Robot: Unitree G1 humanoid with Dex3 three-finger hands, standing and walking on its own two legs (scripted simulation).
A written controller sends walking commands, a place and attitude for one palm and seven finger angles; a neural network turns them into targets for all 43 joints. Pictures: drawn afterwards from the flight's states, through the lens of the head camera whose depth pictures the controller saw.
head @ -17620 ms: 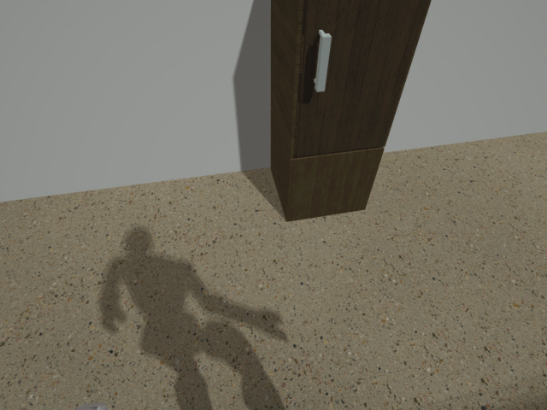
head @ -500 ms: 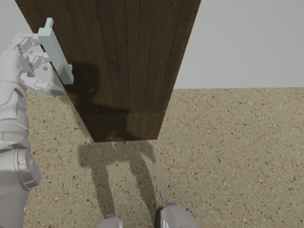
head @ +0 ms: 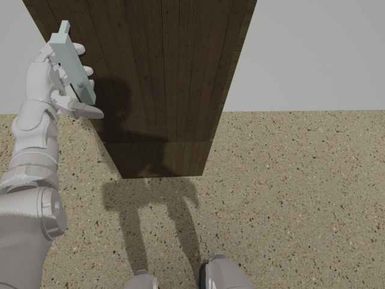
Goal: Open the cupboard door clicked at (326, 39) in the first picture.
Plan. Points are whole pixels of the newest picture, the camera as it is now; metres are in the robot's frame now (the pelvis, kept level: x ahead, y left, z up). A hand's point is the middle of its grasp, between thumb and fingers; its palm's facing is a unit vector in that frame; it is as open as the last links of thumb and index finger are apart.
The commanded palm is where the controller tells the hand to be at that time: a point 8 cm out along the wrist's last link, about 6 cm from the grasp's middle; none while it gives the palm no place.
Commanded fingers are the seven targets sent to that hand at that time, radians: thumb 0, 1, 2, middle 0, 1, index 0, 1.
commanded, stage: slide the fingers in behind the handle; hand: left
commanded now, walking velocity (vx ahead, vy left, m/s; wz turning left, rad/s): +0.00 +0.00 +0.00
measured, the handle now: (78, 66) +0.55 +0.19 +0.09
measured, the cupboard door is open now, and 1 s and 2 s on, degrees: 0 0 20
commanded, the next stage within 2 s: close the thumb around the handle in 0.52 s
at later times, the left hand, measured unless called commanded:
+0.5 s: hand (85, 85) +0.50 +0.17 +0.09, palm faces -0.03 -1.00 -0.01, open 14.0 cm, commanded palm +0.48 +0.22 +0.09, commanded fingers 0.00 -0.50 0.30 -0.30 -1.20 -0.30 -1.20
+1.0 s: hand (86, 84) +0.50 +0.17 +0.09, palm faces -0.02 -1.00 -0.02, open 10.0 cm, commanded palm +0.48 +0.21 +0.09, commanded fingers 0.00 0.62 0.78 -0.38 -1.32 -0.38 -1.32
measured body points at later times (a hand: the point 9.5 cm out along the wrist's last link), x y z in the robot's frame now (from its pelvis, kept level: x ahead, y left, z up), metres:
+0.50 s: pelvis +0.00 -0.01 +0.00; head +0.11 +0.00 +0.44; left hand +0.50 +0.23 +0.10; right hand +0.00 -0.27 -0.11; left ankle -0.02 +0.10 -0.69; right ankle +0.04 -0.12 -0.69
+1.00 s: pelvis +0.00 +0.00 +0.00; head +0.12 +0.00 +0.44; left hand +0.50 +0.22 +0.09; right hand +0.00 -0.27 -0.11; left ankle -0.02 +0.10 -0.69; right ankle +0.04 -0.12 -0.69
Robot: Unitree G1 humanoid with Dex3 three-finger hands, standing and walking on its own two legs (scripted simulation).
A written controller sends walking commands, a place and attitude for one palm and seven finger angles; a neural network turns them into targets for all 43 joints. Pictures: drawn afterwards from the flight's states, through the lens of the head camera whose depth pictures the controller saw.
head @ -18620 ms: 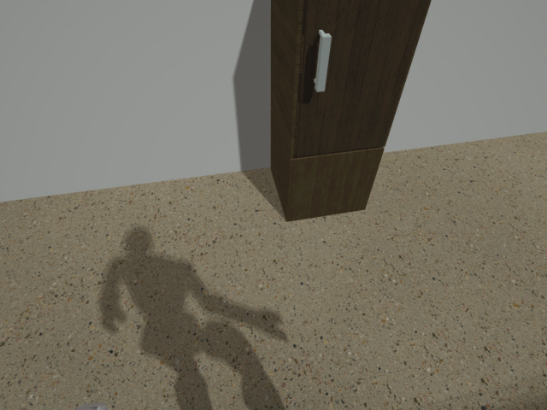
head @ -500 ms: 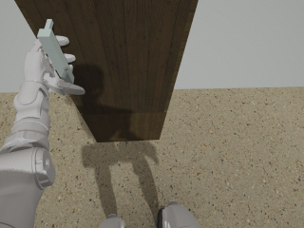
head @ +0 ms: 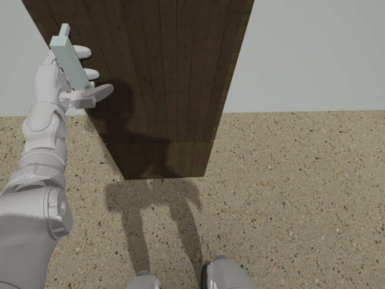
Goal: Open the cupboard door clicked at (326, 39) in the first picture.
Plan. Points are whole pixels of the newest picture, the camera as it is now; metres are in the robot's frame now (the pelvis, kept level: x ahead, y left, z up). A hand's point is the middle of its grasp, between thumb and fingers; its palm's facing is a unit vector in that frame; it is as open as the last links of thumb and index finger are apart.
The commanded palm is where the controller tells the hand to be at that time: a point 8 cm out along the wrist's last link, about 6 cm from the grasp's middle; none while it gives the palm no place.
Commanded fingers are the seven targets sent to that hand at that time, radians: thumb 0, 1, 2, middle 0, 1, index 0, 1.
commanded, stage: close the thumb around the handle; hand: left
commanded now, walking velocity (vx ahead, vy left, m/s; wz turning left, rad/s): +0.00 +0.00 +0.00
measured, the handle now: (78, 68) +0.55 +0.19 +0.09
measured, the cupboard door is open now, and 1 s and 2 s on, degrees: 0 20 45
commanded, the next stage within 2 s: pull the door open along its arc in 0.32 s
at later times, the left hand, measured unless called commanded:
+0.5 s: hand (86, 85) +0.51 +0.17 +0.09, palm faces -0.04 -1.00 -0.01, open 5.9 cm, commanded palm +0.47 +0.22 +0.09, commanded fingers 0.00 0.90 0.90 -0.40 -1.35 -0.40 -1.35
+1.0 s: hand (97, 134) +0.39 +0.14 +0.09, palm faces +0.04 -1.00 +0.03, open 6.4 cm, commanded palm +0.33 +0.19 +0.09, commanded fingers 0.00 0.90 0.90 -0.40 -1.35 -0.40 -1.35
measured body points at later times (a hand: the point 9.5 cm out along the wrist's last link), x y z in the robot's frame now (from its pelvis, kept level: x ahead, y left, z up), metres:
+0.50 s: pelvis +0.00 +0.00 +0.00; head +0.12 +0.01 +0.43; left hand +0.50 +0.23 +0.09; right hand +0.01 -0.27 -0.11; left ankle -0.02 +0.11 -0.69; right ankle +0.04 -0.12 -0.69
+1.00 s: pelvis +0.02 +0.00 +0.02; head +0.08 -0.01 +0.47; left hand +0.38 +0.19 +0.09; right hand +0.11 -0.25 -0.09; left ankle -0.02 +0.11 -0.69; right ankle +0.04 -0.12 -0.69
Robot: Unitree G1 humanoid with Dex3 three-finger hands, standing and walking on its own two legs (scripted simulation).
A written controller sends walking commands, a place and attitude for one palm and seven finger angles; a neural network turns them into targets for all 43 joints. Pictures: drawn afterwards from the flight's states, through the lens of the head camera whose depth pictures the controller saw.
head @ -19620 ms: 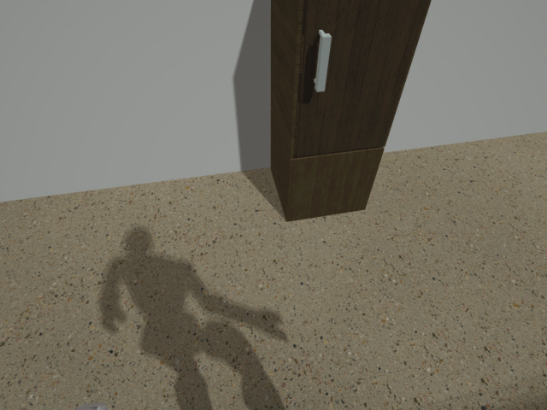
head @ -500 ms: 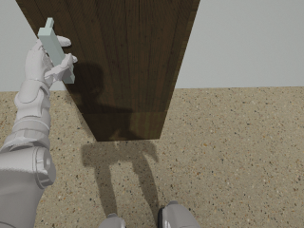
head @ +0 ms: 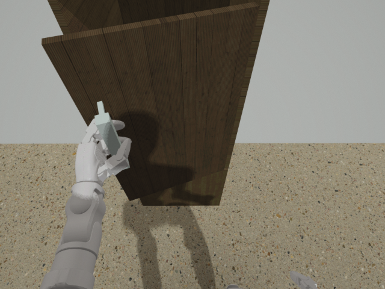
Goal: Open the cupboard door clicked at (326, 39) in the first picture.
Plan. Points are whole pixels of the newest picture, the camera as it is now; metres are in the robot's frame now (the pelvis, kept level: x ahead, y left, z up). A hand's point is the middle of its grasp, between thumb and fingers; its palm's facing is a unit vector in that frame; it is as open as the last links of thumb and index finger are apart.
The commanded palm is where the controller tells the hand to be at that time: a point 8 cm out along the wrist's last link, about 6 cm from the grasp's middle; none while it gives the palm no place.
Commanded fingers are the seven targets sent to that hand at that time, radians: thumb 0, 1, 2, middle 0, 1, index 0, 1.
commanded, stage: pull the door open along its arc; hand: left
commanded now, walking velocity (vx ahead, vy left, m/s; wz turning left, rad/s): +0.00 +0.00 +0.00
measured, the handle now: (112, 137) +0.42 +0.18 +0.07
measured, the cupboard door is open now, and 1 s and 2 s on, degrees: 20 45 46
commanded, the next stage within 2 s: open thumb and fingers to let go in 0.38 s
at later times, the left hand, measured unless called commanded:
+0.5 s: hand (167, 203) +0.26 +0.05 +0.08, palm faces +0.36 -0.93 -0.03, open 6.7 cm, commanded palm +0.22 +0.09 +0.07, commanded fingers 0.00 0.76 0.84 -0.39 -1.34 -0.39 -1.34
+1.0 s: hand (169, 202) +0.27 +0.05 +0.08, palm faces +0.39 -0.92 -0.01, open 12.6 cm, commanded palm +0.23 +0.09 +0.07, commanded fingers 0.00 -0.50 0.30 -0.26 -0.95 -0.26 -0.95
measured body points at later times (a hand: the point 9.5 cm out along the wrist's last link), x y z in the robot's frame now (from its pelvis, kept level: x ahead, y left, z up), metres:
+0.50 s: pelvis +0.01 -0.04 +0.00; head +0.03 -0.06 +0.45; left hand +0.24 +0.10 +0.08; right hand +0.22 -0.23 -0.09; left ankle -0.04 +0.10 -0.71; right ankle +0.02 -0.12 -0.71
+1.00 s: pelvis -0.03 -0.05 +0.00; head -0.01 -0.08 +0.45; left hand +0.24 +0.09 +0.08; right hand +0.15 -0.26 -0.11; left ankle -0.04 +0.10 -0.71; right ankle +0.02 -0.12 -0.71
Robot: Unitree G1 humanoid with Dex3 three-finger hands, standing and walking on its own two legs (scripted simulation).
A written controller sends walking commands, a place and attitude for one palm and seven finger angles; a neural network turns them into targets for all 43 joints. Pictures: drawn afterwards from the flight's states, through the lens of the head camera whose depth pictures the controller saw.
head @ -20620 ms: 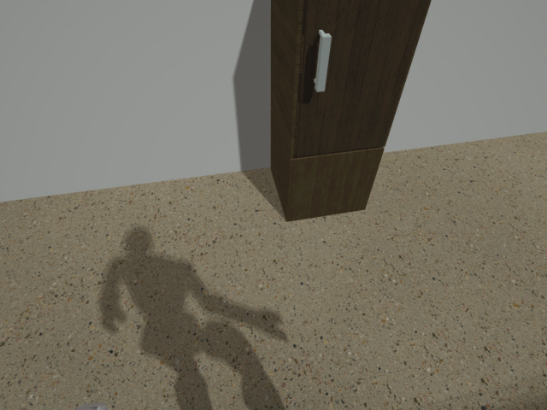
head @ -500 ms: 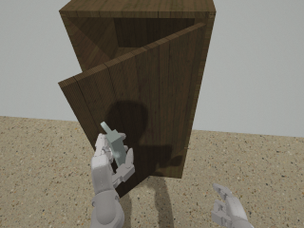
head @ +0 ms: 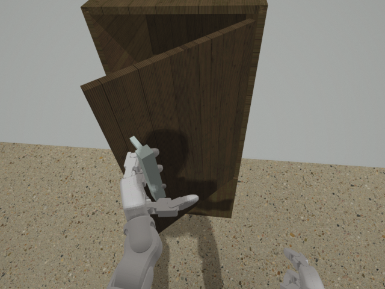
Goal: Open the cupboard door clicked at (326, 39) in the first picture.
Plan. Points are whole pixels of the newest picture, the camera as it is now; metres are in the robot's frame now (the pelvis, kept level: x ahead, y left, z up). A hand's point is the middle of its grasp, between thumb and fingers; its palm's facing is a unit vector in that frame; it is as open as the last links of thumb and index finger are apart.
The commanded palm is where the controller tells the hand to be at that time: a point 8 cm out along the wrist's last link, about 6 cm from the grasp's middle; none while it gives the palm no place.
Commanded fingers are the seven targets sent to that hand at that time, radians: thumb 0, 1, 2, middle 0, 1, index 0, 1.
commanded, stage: open thumb and fingers to let go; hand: left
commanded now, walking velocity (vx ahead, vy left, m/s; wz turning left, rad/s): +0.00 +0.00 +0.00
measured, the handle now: (147, 170) +0.35 +0.12 +0.07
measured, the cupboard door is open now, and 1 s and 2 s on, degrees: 45 46 46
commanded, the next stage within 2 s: slide the hand sideways off the handle in 0.30 s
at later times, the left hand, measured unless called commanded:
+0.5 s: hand (157, 189) +0.30 +0.09 +0.07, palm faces +0.12 -0.99 -0.07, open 15.2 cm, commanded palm +0.27 +0.12 +0.07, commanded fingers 0.00 -0.50 0.30 -0.15 -0.30 -0.15 -0.30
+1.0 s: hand (143, 211) +0.25 +0.11 +0.07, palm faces -0.14 -0.99 -0.02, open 16.2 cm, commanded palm +0.22 +0.18 +0.07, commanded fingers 0.00 -0.50 0.30 -0.15 -0.30 -0.15 -0.30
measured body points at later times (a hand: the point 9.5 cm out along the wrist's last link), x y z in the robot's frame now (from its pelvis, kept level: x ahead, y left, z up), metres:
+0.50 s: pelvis -0.01 +0.04 -0.01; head +0.01 +0.02 +0.44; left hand +0.28 +0.14 +0.08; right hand +0.16 -0.17 -0.10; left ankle +0.00 +0.16 -0.71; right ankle +0.04 -0.07 -0.71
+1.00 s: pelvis +0.01 +0.04 +0.00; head +0.03 +0.03 +0.45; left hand +0.25 +0.16 +0.07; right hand +0.18 -0.18 -0.08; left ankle +0.00 +0.16 -0.71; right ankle +0.04 -0.07 -0.71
